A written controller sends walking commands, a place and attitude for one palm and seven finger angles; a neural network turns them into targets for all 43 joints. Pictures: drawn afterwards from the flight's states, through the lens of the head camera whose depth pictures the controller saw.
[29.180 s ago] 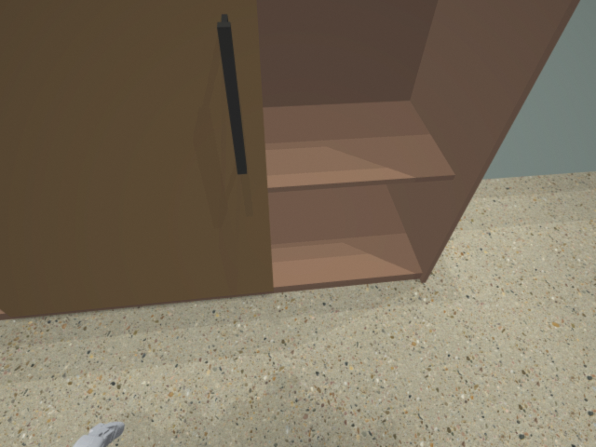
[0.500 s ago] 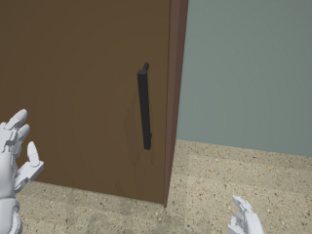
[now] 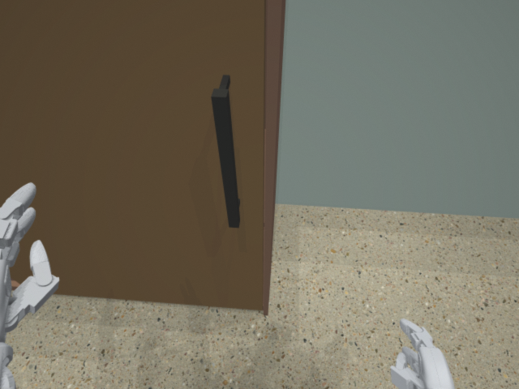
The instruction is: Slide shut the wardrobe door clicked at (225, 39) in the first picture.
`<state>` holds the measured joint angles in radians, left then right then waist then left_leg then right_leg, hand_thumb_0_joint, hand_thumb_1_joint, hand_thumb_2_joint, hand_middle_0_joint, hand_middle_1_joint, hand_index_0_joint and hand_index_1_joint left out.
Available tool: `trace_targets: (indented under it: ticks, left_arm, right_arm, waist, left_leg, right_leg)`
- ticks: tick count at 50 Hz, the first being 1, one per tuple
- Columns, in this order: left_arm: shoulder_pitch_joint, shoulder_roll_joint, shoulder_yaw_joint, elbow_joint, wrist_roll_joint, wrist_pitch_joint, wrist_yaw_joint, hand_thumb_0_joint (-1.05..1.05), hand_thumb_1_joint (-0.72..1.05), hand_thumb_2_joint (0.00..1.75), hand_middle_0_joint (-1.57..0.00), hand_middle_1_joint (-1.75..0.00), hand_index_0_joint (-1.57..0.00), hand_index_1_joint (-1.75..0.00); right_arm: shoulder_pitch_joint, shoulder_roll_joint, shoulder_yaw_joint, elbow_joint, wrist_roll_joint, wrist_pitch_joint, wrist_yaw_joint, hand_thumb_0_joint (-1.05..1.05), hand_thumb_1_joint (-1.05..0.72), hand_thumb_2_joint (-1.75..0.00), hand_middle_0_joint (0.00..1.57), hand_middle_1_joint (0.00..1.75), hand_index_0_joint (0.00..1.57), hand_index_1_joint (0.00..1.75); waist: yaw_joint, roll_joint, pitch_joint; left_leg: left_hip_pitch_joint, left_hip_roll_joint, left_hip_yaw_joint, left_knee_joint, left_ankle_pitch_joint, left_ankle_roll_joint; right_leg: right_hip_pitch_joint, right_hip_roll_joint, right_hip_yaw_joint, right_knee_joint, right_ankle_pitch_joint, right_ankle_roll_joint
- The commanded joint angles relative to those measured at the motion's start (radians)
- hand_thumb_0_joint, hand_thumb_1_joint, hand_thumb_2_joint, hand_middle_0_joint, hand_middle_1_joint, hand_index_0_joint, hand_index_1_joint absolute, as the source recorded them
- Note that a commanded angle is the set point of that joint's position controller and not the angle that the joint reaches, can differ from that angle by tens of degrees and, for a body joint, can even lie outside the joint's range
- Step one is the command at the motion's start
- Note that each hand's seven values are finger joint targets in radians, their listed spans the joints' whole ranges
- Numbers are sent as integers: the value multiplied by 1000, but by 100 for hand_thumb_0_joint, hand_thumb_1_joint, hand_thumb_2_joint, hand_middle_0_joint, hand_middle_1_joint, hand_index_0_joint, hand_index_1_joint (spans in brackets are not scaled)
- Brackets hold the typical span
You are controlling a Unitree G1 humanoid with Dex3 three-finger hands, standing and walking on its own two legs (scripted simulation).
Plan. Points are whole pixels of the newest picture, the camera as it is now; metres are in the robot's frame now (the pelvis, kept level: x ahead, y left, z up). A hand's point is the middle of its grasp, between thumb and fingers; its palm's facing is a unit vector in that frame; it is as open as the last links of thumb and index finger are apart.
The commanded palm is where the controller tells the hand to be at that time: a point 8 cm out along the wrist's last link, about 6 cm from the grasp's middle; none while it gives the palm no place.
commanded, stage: step back with the hand held close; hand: left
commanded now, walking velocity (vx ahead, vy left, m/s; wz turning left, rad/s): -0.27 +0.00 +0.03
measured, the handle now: (230, 163) +0.47 +0.09 +0.08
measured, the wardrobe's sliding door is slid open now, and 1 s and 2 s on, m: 0.00 0.00 0.00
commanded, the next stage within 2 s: stop stepping back and stand still in 0.92 s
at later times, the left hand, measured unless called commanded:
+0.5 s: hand out of the picture +0.11 +0.28 +0.17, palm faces +0.52 -0.75 -0.41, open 7.4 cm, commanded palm +0.04 +0.32 +0.18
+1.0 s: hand out of the picture -0.04 +0.31 +0.18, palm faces +0.57 -0.73 -0.38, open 7.4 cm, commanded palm -0.10 +0.34 +0.18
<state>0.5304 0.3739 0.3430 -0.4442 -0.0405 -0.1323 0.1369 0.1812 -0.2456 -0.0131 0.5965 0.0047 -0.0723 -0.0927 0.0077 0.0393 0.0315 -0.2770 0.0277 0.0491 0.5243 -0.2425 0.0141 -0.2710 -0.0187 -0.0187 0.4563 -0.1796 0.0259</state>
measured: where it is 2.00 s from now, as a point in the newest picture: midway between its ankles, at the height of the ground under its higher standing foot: outside the picture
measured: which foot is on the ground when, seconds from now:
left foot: down 0.00-1.00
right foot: down 0.00-0.78, up 0.80-1.00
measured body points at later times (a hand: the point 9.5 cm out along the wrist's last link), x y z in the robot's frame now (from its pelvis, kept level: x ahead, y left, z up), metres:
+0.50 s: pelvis -0.08 +0.01 -0.02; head -0.08 +0.03 +0.43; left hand +0.08 +0.32 +0.19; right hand +0.09 -0.22 -0.09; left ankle +0.02 +0.11 -0.74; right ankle -0.01 -0.13 -0.73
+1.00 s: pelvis -0.20 +0.02 -0.03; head -0.21 +0.06 +0.42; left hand -0.08 +0.35 +0.20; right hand +0.01 -0.17 -0.08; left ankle +0.02 +0.12 -0.73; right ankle -0.31 -0.10 -0.70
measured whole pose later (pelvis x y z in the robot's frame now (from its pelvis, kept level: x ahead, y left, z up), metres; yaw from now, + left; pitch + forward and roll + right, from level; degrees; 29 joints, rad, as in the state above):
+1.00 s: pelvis -0.20 +0.02 -0.03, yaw +6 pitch +1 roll -5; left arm 0.49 0.46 0.46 -0.57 -0.07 -0.23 0.17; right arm 0.17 -0.16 -0.01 0.63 -0.01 -0.16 -0.06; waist 0.02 0.01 -0.03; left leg -0.58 0.08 0.11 0.42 0.08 0.05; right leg -0.22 0.09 -0.05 0.88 -0.58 -0.03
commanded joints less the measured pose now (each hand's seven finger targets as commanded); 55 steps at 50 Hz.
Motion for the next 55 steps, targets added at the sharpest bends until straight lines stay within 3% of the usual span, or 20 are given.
trace_targets:
  ticks: [1, 7, 14, 17, 22, 26, 29, 34, 37, 39, 40, 42, 44, 49, 50, 51, 52, 53, 54, 55]
  left_arm:
    - [13, 251, 236, -282, -5, -80, 52, 0, 90, 90, -20, -30, -20, -30]
    - [-1, 174, 183, -208, 2, -97, 51, 0, 90, 90, -20, -30, -20, -30]
    - [-125, 185, 161, -205, 27, -129, 63, 0, 90, 90, -20, -30, -20, -30]
    - [-183, 200, 165, -261, 38, -146, 75, 0, 90, 90, -20, -30, -20, -30]
    - [-111, 212, 222, -311, 53, -183, 80, 0, 90, 90, -20, -30, -20, -30]
    - [-3, 204, 250, -217, 44, -185, 62, 0, 90, 90, -20, -30, -20, -30]
    - [-69, 189, 198, -230, 17, -190, 59, 0, 90, 90, -20, -30, -20, -30]
    - [-143, 213, 167, -238, 20, -160, 72, 0, 90, 90, -20, -30, -20, -30]
    - [-178, 225, 178, -267, 20, -161, 68, 0, 90, 90, -20, -30, -20, -30]
    - [-158, 209, 213, -284, 33, -168, 64, 0, 90, 90, -20, -30, -20, -30]
    - [-172, 236, 226, -310, 38, -163, 61, 0, 90, 90, -20, -30, -20, -30]
    - [-195, 279, 251, -403, 13, -180, 52, 0, 90, 90, -20, -30, -20, -30]
    - [-45, 227, 226, -333, -13, -165, 52, 0, 90, 90, -20, -30, -20, -30]
    - [-102, 212, 196, -302, -49, -138, 47, 0, 90, 90, -20, -30, -20, -30]
    - [-152, 223, 194, -300, -48, -139, 49, 0, 90, 90, -20, -30, -20, -30]
    - [-195, 259, 205, -317, -30, -149, 60, 0, 90, 90, -20, -30, -20, -30]
    - [-272, 276, 173, -305, -4, -155, 65, 0, 90, 90, -20, -30, -20, -30]
    - [-312, 321, 219, -334, -2, -168, 78, 0, 90, 90, -20, -30, -20, -30]
    - [-286, 289, 208, -291, -7, -151, 64, 0, 90, 90, -20, -30, -20, -30]
    - [-287, 211, 112, -233, -8, -126, 31, 0, 90, 90, -20, -30, -20, -30]
  right_arm:
    - [-110, -103, -39, -185, -7, -39, -19, 0, -90, -90, 20, 30, 20, 30]
    - [-74, -113, -40, -170, -4, -58, -20, 0, -90, -90, 20, 30, 20, 30]
    - [-57, -109, -32, -153, -7, -85, -25, 0, -90, -90, 20, 30, 20, 30]
    - [-64, -111, -25, -150, -14, -97, -31, 0, -90, -90, 20, 30, 20, 30]
    - [-67, -108, -34, -164, -20, -132, -29, 0, -90, -90, 20, 30, 20, 30]
    - [-54, -120, -46, -169, -17, -139, -15, 0, -90, -90, 20, 30, 20, 30]
    - [-39, -92, -39, -120, -15, -144, -3, 0, -90, -90, 20, 30, 20, 30]
    - [-67, -80, -32, -104, -12, -123, -4, 0, -90, -90, 20, 30, 20, 30]
    - [-89, -99, -27, -120, -8, -110, -15, 0, -90, -90, 20, 30, 20, 30]
    - [-110, -129, -38, -145, -23, -120, -23, 0, -90, -90, 20, 30, 20, 30]
    - [-112, -105, -46, -144, -40, -121, -19, 0, -90, -90, 20, 30, 20, 30]
    - [-109, -89, -74, -135, -37, -132, -4, 0, -90, -90, 20, 30, 20, 30]
    - [-112, -89, -82, -135, -11, -158, 15, 0, -90, -90, 20, 30, 20, 30]
    - [-108, -70, -43, -99, -17, -134, 23, 0, -90, -90, 20, 30, 20, 30]
    - [-99, -66, -44, -85, -20, -122, 23, 0, -90, -90, 20, 30, 20, 30]
    - [-88, -48, -46, -64, -11, -110, 24, 0, -90, -90, 20, 30, 20, 30]
    - [-134, -62, -44, -56, -8, -116, 22, 0, -90, -90, 20, 30, 20, 30]
    - [-134, -76, -31, -47, -21, -116, 26, 0, -90, -90, 20, 30, 20, 30]
    - [-109, -64, -20, -57, -15, -111, 34, 0, -90, -90, 20, 30, 20, 30]
    - [-92, -55, -18, -87, 10, -115, 22, 0, -90, -90, 20, 30, 20, 30]
  waist:
    - [35, 70, -233]
    - [14, 69, -149]
    - [-5, -75, -68]
    - [-9, -3, -63]
    - [17, 223, -167]
    - [10, 126, -113]
    - [-12, -88, -129]
    - [-11, -197, -107]
    - [-14, -39, -69]
    - [10, 311, -128]
    - [16, 316, -176]
    - [34, 189, -248]
    - [47, 168, -304]
    - [12, 236, -230]
    - [7, 137, -192]
    - [4, -102, -157]
    - [37, -294, -6]
    - [20, -209, 35]
    - [24, -189, -54]
    - [0, -248, -30]
  left_leg:
    - [-5, 81, -98, -86, 378, 10]
    - [-205, 113, -115, -132, 40, 30]
    - [-255, 46, -105, -42, -332, 29]
    - [-258, 59, -141, -76, -358, 35]
    - [-436, 170, -270, -272, -406, 78]
    - [-527, 146, -233, -200, -485, 82]
    - [-198, 38, -119, 30, -174, -4]
    - [7, -14, -70, 243, -141, -27]
    - [-50, 57, -182, 17, -247, 11]
    - [-444, 277, -460, -402, -645, 113]
    - [-535, 317, -467, -476, -579, 114]
    - [-318, 260, -317, -375, -331, 56]
    - [-91, 223, -200, -321, -239, 37]
    - [-126, 216, -84, -384, -283, -93]
    - [-95, 169, -42, -201, -264, -139]
    - [14, 65, 13, 207, -155, -166]
    - [-60, -21, -66, 592, -197, -141]
    - [-203, -23, -122, 760, -215, -117]
    - [-243, -2, -153, 763, -152, -97]
    - [-303, -17, -99, 620, -107, -79]
  right_leg:
    - [137, -11, 16, 60, 218, -12]
    - [128, -11, 44, 116, 81, -13]
    - [-53, -83, 161, -67, -257, -48]
    - [-75, -66, 132, -46, -312, -48]
    - [231, 56, 7, 293, -56, -7]
    - [240, 52, 74, 230, -82, -28]
    - [-67, -80, 239, -11, 5, -91]
    - [-340, -207, 305, -163, -231, -135]
    - [-356, -72, 155, -19, -349, -65]
    - [37, 128, 5, 518, -285, -7]
    - [156, 153, 21, 775, -302, -14]
    - [51, 138, 26, 787, -357, -27]
    - [-27, 118, -12, 670, -355, -33]
    - [106, 122, -68, 190, -477, -86]
    - [30, 41, 34, -39, -490, -141]
    - [-210, -189, 405, -286, -525, -242]
    - [-444, -420, 690, -413, -410, -319]
    - [-379, -400, 542, -323, -58, -312]
    - [-243, -313, 336, -200, 87, -246]
    - [-44, -196, 242, -95, 351, -178]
